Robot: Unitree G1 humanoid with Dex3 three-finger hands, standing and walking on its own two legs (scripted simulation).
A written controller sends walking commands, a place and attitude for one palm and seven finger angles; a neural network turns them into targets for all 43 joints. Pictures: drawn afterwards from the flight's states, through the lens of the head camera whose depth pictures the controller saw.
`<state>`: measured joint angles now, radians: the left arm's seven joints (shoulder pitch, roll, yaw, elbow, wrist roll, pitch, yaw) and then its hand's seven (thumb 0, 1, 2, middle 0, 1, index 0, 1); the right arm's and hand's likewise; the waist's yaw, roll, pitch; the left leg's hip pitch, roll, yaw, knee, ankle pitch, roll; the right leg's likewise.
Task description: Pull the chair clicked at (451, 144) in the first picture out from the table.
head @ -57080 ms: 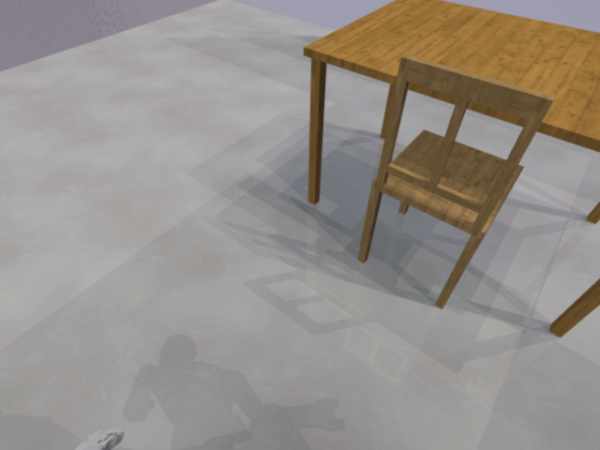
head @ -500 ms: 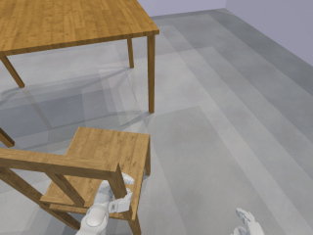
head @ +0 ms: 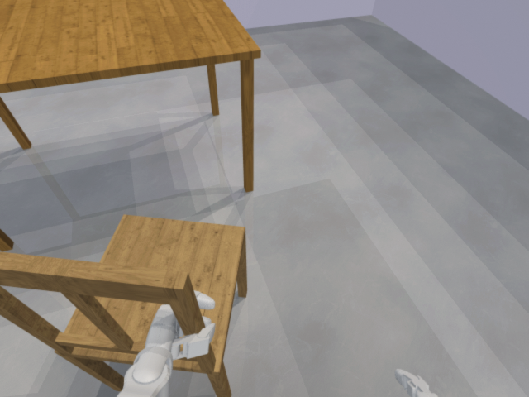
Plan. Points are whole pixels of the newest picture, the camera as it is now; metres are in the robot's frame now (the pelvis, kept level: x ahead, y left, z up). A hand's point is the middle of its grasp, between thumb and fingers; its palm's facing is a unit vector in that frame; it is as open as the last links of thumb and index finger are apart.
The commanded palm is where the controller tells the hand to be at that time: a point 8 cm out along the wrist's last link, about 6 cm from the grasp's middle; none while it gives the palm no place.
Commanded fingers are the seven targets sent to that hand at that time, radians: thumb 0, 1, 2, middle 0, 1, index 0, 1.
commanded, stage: open the thumb and straighten the fingers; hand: left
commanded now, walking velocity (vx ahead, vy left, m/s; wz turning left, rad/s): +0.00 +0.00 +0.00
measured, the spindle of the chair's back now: (103, 320) +0.27 +0.29 -0.10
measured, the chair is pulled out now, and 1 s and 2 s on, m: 0.66 0.66 0.66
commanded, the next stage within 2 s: draw the fingers out of the gap in 0.64 s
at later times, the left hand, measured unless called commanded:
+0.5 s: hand (202, 336) +0.24 +0.10 -0.08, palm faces -0.06 -0.99 -0.09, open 15.7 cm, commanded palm +0.22 +0.16 -0.05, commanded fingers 0.00 -0.55 0.20 0.00 0.00 0.00 0.00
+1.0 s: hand (196, 375) +0.18 +0.11 -0.08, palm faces -0.05 -0.99 -0.10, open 17.5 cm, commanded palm +0.17 +0.16 -0.05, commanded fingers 0.00 -0.55 0.20 0.00 0.00 0.00 0.00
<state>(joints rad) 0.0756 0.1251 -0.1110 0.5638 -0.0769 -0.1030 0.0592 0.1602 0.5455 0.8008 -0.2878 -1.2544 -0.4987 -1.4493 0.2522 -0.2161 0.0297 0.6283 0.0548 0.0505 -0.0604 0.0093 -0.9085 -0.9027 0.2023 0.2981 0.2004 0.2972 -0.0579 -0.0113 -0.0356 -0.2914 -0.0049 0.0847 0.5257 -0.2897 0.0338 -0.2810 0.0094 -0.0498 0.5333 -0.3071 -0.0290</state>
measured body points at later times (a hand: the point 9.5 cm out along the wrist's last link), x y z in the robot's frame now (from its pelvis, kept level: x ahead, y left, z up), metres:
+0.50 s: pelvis +0.00 -0.01 -0.04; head +0.03 -0.02 +0.41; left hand +0.24 +0.16 -0.07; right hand +0.16 -0.24 -0.13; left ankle -0.01 +0.09 -0.73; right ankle -0.02 -0.10 -0.73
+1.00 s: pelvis +0.00 -0.02 -0.05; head +0.03 -0.03 +0.40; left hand +0.18 +0.16 -0.07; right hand +0.16 -0.25 -0.13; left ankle -0.01 +0.09 -0.73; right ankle -0.02 -0.10 -0.73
